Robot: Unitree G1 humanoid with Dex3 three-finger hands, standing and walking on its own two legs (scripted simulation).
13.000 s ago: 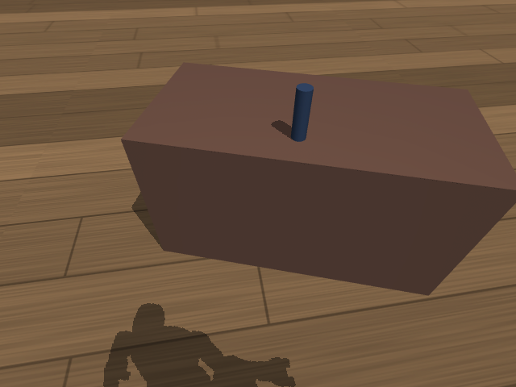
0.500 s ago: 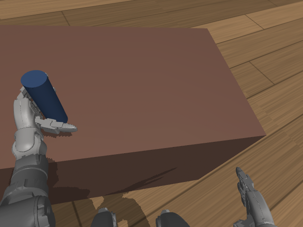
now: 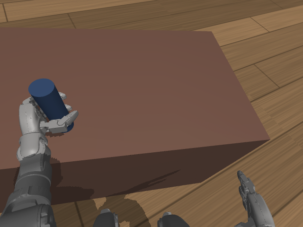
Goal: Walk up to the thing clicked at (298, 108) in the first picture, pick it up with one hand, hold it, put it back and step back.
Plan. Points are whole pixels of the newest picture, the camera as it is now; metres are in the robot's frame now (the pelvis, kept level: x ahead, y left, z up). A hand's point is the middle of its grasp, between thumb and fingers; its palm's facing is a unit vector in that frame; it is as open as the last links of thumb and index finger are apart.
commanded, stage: settle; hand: left
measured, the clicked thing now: (55, 109) +0.43 +0.22 +0.05
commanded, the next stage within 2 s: lift in 1.00 s
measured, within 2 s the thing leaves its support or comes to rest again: leaves its support in 0.40 s
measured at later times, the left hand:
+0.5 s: hand (56, 108) +0.43 +0.21 +0.05, palm faces +0.19 -0.98 -0.01, open 7.0 cm
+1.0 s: hand (51, 98) +0.44 +0.21 +0.08, palm faces +0.19 -0.98 +0.00, open 7.0 cm
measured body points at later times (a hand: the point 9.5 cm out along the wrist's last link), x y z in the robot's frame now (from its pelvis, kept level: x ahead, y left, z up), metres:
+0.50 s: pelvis +0.01 +0.00 +0.01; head +0.09 +0.03 +0.45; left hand +0.42 +0.26 +0.05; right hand +0.17 -0.26 -0.01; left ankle +0.04 +0.11 -0.66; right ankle -0.02 -0.13 -0.66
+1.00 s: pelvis +0.00 +0.00 +0.03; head +0.08 +0.03 +0.47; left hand +0.42 +0.27 +0.09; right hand +0.16 -0.26 -0.01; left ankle +0.04 +0.11 -0.66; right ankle -0.02 -0.13 -0.66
